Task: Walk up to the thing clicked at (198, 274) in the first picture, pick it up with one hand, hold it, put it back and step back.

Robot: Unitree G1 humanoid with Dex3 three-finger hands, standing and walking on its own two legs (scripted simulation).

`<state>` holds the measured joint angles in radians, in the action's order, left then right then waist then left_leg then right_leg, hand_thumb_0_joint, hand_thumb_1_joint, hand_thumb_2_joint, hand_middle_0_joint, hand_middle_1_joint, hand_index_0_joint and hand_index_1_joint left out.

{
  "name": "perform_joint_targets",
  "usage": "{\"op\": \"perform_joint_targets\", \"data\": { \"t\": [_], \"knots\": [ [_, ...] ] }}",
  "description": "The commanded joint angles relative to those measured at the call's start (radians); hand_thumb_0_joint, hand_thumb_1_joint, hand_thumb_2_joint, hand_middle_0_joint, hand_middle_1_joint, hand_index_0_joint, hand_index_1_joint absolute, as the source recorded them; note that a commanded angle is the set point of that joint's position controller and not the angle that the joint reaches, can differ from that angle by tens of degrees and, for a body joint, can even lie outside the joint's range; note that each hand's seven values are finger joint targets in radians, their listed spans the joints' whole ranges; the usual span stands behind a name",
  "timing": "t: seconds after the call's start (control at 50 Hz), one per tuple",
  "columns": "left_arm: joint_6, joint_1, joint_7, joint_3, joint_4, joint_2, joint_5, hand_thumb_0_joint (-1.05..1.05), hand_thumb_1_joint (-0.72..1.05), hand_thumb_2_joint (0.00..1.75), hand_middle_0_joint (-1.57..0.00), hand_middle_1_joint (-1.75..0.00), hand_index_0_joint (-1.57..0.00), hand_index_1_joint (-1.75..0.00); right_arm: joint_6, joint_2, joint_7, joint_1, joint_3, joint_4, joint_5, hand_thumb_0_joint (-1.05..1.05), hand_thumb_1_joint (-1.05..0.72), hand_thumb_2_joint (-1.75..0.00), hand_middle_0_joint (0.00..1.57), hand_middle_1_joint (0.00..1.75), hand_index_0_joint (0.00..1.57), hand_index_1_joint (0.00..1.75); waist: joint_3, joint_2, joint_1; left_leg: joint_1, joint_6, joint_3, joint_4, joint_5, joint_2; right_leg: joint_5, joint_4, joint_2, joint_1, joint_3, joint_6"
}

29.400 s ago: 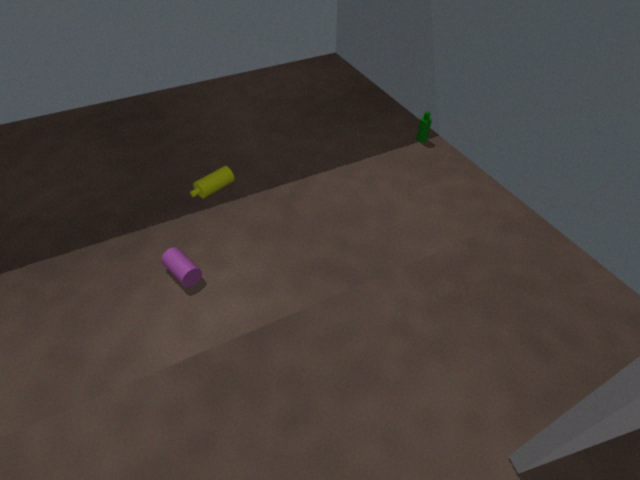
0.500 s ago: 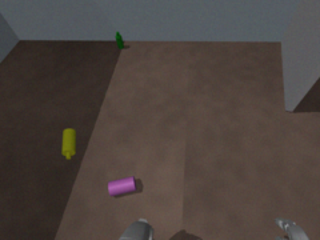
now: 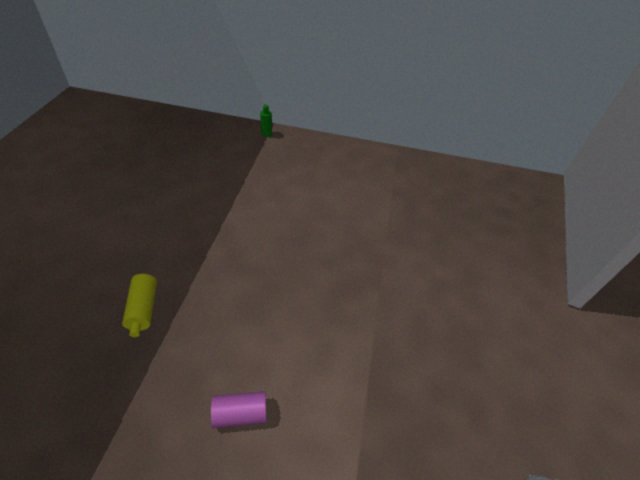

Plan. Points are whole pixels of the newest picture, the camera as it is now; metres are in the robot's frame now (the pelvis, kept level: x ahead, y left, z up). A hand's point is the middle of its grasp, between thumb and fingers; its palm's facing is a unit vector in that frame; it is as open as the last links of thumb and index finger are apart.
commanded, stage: walk up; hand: left
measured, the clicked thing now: (239, 409) +0.46 +0.19 -0.72
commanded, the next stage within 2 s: none
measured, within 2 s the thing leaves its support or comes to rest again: neither
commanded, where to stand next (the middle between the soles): +0.07 -0.03 m, yaw -3 degrees
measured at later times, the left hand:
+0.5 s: hand out of the picture +0.10 +0.24 -0.14, palm faces -0.11 -0.90 -0.42, open 7.4 cm
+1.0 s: hand out of the picture +0.07 +0.23 -0.14, palm faces -0.07 -0.93 -0.35, open 7.4 cm
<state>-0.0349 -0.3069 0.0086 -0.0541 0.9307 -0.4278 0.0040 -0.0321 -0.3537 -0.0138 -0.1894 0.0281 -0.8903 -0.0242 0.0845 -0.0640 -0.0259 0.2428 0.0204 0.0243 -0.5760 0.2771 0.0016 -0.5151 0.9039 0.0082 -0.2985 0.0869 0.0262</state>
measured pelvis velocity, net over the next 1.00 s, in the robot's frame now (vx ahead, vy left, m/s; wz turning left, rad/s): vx -0.02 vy -0.02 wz -0.06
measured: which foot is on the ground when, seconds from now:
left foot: down 0.00-0.28, up 0.30-0.50, down 0.52-1.00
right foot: up 0.00-0.22, down 0.24-1.00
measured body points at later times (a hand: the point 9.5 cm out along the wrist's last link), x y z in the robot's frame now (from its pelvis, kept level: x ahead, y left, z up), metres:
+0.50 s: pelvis -0.03 -0.02 -0.01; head +0.02 -0.04 +0.44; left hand +0.10 +0.28 -0.11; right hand +0.04 -0.34 -0.14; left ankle -0.05 +0.10 -0.71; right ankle +0.01 -0.14 -0.73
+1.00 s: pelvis -0.02 -0.02 +0.01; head -0.02 -0.03 +0.46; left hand +0.07 +0.28 -0.11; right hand +0.04 -0.33 -0.12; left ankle -0.05 +0.10 -0.73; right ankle +0.01 -0.15 -0.73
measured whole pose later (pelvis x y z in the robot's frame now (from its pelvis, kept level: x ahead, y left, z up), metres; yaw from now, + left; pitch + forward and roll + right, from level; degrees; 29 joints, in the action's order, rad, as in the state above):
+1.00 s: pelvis -0.02 -0.02 +0.01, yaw -3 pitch -2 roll +0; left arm 0.02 -0.16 0.02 -0.01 1.07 -0.35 0.02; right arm -0.02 -0.38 -0.02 -0.18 0.01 -1.03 -0.01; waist 0.04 0.03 0.00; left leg 0.11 0.00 0.00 -0.45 0.30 0.02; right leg -0.20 0.45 0.00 -0.21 0.01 0.00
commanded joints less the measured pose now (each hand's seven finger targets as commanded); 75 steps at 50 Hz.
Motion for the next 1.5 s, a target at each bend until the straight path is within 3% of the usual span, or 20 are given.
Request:
{"op": "perform_joint_targets", "data": {
  "t": [0.0, 0.12, 0.22, 0.28, 0.34, 0.48, 0.54, 0.58, 0.66, 0.76, 1.1, 1.14, 1.18, 1.24, 1.3, 1.32, 1.34, 1.36, 1.4, 1.48],
  "knots": [
    [0.026, -0.011, -0.007, -0.035, -0.041, -0.164, -0.013, 0.00, 0.90, 0.90, -0.20, -0.30, -0.20, -0.30, -0.036, -0.283, 0.032, 0.034, 0.067, 0.064, 0.014, 0.00, -0.90, -0.90, 0.20, 0.30, 0.20, 0.30, -0.026, 0.250, 0.017, -0.055, 0.153, -0.207, 0.217, -0.357, 0.257, 0.026, -0.010, 0.015, -0.085, 0.037, -0.016],
    [0.029, 0.026, -0.020, -0.028, -0.037, -0.150, -0.006, 0.00, 0.90, 0.90, -0.20, -0.30, -0.20, -0.30, 0.016, -0.282, 0.039, 0.068, 0.073, 0.079, 0.022, 0.00, -0.90, -0.90, 0.20, 0.30, 0.20, 0.30, -0.067, 0.295, 0.029, -0.060, 0.177, -0.125, 0.070, -0.690, 0.254, 0.112, -0.127, -0.003, -0.018, -0.093, -0.027],
    [0.042, 0.028, -0.019, -0.048, -0.039, -0.189, 0.018, 0.00, 0.90, 0.90, -0.20, -0.30, -0.20, -0.30, 0.050, -0.257, 0.035, 0.099, 0.067, 0.099, 0.045, 0.00, -0.90, -0.90, 0.20, 0.30, 0.20, 0.30, -0.150, 0.098, 0.002, 0.024, 0.077, -0.091, -0.110, -0.336, 0.174, 0.565, -0.390, 0.049, 0.137, -0.024, 0.025],
    [0.049, 0.142, -0.019, -0.067, -0.097, -0.282, 0.028, 0.00, 0.90, 0.90, -0.20, -0.30, -0.20, -0.30, 0.061, -0.203, 0.053, 0.093, 0.056, 0.094, 0.040, 0.00, -0.90, -0.90, 0.20, 0.30, 0.20, 0.30, -0.116, -0.188, -0.001, 0.136, 0.013, -0.043, -0.472, 0.377, -0.019, 0.811, -0.484, 0.360, 0.045, 0.353, 0.281],
    [0.045, 0.192, -0.027, -0.052, -0.127, -0.207, 0.028, 0.00, 0.90, 0.90, -0.20, -0.30, -0.20, -0.30, 0.052, -0.226, 0.045, 0.043, 0.062, 0.059, 0.048, 0.00, -0.90, -0.90, 0.20, 0.30, 0.20, 0.30, -0.110, -0.119, 0.025, 0.148, 0.017, -0.094, -0.508, 0.324, -0.033, 0.850, -0.423, 0.247, 0.065, 0.180, 0.232],
    [0.037, 0.177, -0.012, -0.047, -0.122, -0.189, 0.025, 0.00, 0.90, 0.90, -0.20, -0.30, -0.20, -0.30, 0.003, -0.197, 0.028, -0.046, 0.048, -0.011, 0.007, 0.00, -0.90, -0.90, 0.20, 0.30, 0.20, 0.30, -0.202, -0.113, 0.023, -0.003, -0.012, 0.008, 0.163, 0.116, -0.024, 0.307, -0.372, 0.183, 0.181, 0.122, 0.155],
    [0.031, 0.172, -0.006, -0.011, -0.115, -0.083, -0.003, 0.00, 0.90, 0.90, -0.20, -0.30, -0.20, -0.30, -0.023, -0.306, 0.033, 0.048, 0.067, 0.009, -0.026, 0.00, -0.90, -0.90, 0.20, 0.30, 0.20, 0.30, -0.078, 0.168, -0.001, -0.204, 0.126, -0.489, 0.331, 0.005, 0.296, 0.057, -0.163, -0.026, -0.248, -0.042, -0.009],
    [0.045, 0.192, -0.008, -0.036, -0.068, -0.173, 0.009, 0.00, 0.90, 0.90, -0.20, -0.30, -0.20, -0.30, -0.024, -0.316, 0.022, 0.123, 0.064, 0.013, -0.005, 0.00, -0.90, -0.90, 0.20, 0.30, 0.20, 0.30, 0.013, 0.152, -0.008, 0.112, 0.214, -0.418, 0.295, 0.104, 0.327, 0.044, -0.191, 0.063, 0.018, -0.006, -0.001],
    [0.079, 0.161, -0.005, -0.035, -0.024, -0.160, 0.005, 0.00, 0.90, 0.90, -0.20, -0.30, -0.20, -0.30, -0.026, -0.228, 0.017, 0.062, 0.032, -0.009, 0.014, 0.00, -0.90, -0.90, 0.20, 0.30, 0.20, 0.30, -0.075, 0.158, -0.002, 0.024, 0.026, -0.086, 0.110, -0.235, 0.091, 0.557, -0.443, 0.061, 0.205, 0.017, 0.038],
    [0.070, 0.219, 0.003, -0.015, 0.000, -0.155, 0.007, 0.00, 0.90, 0.90, -0.20, -0.30, -0.20, -0.30, 0.002, -0.239, 0.009, 0.056, 0.039, -0.041, 0.006, 0.00, -0.90, -0.90, 0.20, 0.30, 0.20, 0.30, 0.020, 0.124, 0.016, 0.038, 0.045, -0.147, 0.244, 0.304, 0.091, 0.031, -0.538, 0.067, 0.031, 0.072, 0.034],
    [0.090, 0.244, -0.012, 0.003, 0.097, -0.131, -0.001, 0.00, 0.90, 0.90, -0.20, -0.30, -0.20, -0.30, -0.009, -0.228, 0.017, 0.062, 0.029, -0.112, 0.019, 0.00, -0.90, -0.90, 0.20, 0.30, 0.20, 0.30, -0.145, 0.050, 0.029, -0.144, 0.024, -0.087, 0.230, -0.256, 0.119, 0.608, -0.525, 0.103, 0.203, 0.025, 0.022],
    [0.090, 0.209, 0.003, -0.012, 0.075, -0.159, 0.011, 0.00, 0.90, 0.90, -0.20, -0.30, -0.20, -0.30, -0.018, -0.272, 0.002, -0.002, 0.056, -0.097, 0.005, 0.00, -0.90, -0.90, 0.20, 0.30, 0.20, 0.30, -0.135, 0.099, 0.040, -0.173, 0.102, -0.148, 0.225, 0.149, 0.127, 0.131, -0.415, 0.038, 0.099, -0.019, 0.044],
    [0.084, 0.272, 0.012, -0.013, 0.051, -0.143, 0.020, 0.00, 0.90, 0.90, -0.20, -0.30, -0.20, -0.30, -0.013, -0.303, 0.000, -0.042, 0.074, -0.105, 0.004, 0.00, -0.90, -0.90, 0.20, 0.30, 0.20, 0.30, 0.012, 0.170, 0.076, -0.210, 0.157, -0.282, 0.351, 0.335, 0.222, 0.069, -0.329, -0.019, -0.141, -0.094, 0.017],
    [0.097, 0.258, 0.017, -0.019, 0.011, -0.145, 0.023, 0.00, 0.90, 0.90, -0.20, -0.30, -0.20, -0.30, -0.023, -0.324, -0.004, -0.020, 0.087, -0.062, -0.003, 0.00, -0.90, -0.90, 0.20, 0.30, 0.20, 0.30, 0.143, 0.207, 0.054, -0.177, 0.229, -0.339, 0.358, 0.065, 0.323, 0.052, -0.266, 0.039, -0.232, -0.083, 0.007],
    [0.127, 0.106, 0.008, -0.031, 0.050, -0.136, 0.017, 0.00, 0.90, 0.90, -0.20, -0.30, -0.20, -0.30, -0.020, -0.245, -0.005, 0.024, 0.062, -0.023, 0.014, 0.00, -0.90, -0.90, 0.20, 0.30, 0.20, 0.30, 0.003, 0.128, -0.026, -0.089, 0.095, -0.074, 0.027, -0.474, 0.147, 0.394, -0.544, 0.014, 0.168, -0.089, 0.044],
    [0.128, -0.011, -0.003, -0.048, 0.083, -0.198, 0.020, 0.00, 0.90, 0.90, -0.20, -0.30, -0.20, -0.30, -0.018, -0.201, -0.002, 0.073, 0.048, 0.010, 0.031, 0.00, -0.90, -0.90, 0.20, 0.30, 0.20, 0.30, -0.085, -0.001, -0.073, 0.056, 0.032, 0.000, -0.199, -0.374, 0.053, 0.670, -0.545, 0.124, 0.364, 0.071, 0.083],
    [0.126, -0.067, -0.014, -0.061, 0.092, -0.261, 0.013, 0.00, 0.90, 0.90, -0.20, -0.30, -0.20, -0.30, -0.012, -0.161, 0.005, 0.061, 0.037, 0.027, 0.033, 0.00, -0.90, -0.90, 0.20, 0.30, 0.20, 0.30, -0.110, -0.134, -0.076, 0.232, -0.003, 0.007, -0.361, 0.138, -0.066, 0.826, -0.584, 0.295, 0.468, 0.323, 0.154],
    [0.125, -0.021, -0.017, -0.060, 0.060, -0.273, 0.014, 0.00, 0.90, 0.90, -0.20, -0.30, -0.20, -0.30, 0.002, -0.189, 0.019, 0.025, 0.042, 0.020, 0.023, 0.00, -0.90, -0.90, 0.20, 0.30, 0.20, 0.30, -0.086, -0.035, -0.047, 0.230, 0.011, -0.097, -0.386, 0.334, -0.035, 0.804, -0.572, 0.394, 0.383, 0.399, 0.234],
    [0.112, 0.058, -0.023, -0.053, 0.021, -0.222, 0.007, 0.00, 0.90, 0.90, -0.20, -0.30, -0.20, -0.30, 0.002, -0.207, 0.024, -0.001, 0.050, 0.000, 0.023, 0.00, -0.90, -0.90, 0.20, 0.30, 0.20, 0.30, -0.047, -0.019, -0.016, 0.238, 0.012, -0.135, -0.465, 0.340, 0.000, 0.933, -0.535, 0.354, 0.329, 0.250, 0.265],
    [0.104, 0.171, -0.042, -0.014, -0.024, -0.161, 0.003, 0.00, 0.90, 0.90, -0.20, -0.30, -0.20, -0.30, 0.029, -0.177, 0.020, -0.056, 0.048, -0.029, 0.038, 0.00, -0.90, -0.90, 0.20, 0.30, 0.20, 0.30, -0.072, -0.038, 0.044, 0.076, -0.013, -0.125, -0.327, 0.165, 0.000, 1.089, -0.494, 0.230, 0.168, 0.024, 0.157]
  ]
}}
